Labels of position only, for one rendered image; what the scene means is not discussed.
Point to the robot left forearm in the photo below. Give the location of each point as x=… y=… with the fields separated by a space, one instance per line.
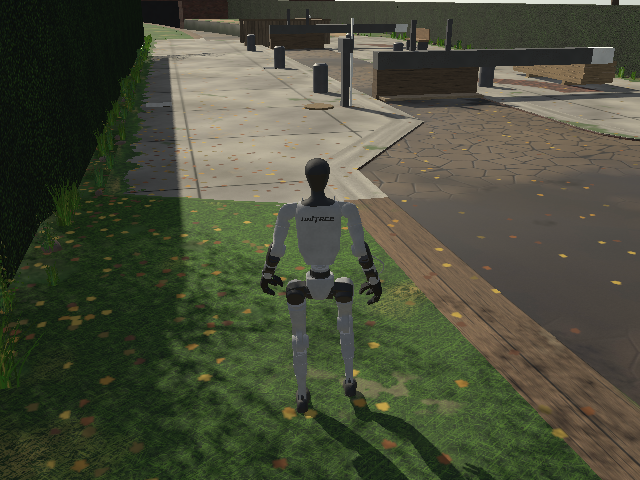
x=270 y=264

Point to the right robot foot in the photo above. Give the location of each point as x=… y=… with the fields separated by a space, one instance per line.
x=350 y=388

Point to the right robot upper arm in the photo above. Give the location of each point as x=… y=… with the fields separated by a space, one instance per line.
x=350 y=211

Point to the robot left hand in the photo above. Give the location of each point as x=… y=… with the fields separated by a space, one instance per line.
x=264 y=284

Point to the left robot upper arm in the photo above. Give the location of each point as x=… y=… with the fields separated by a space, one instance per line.
x=286 y=212

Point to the robot right hand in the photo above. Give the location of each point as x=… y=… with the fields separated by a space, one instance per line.
x=376 y=289

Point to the humanoid robot head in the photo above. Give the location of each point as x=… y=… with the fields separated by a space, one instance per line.
x=317 y=172

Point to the robot right forearm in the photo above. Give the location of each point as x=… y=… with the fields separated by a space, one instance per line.
x=368 y=266

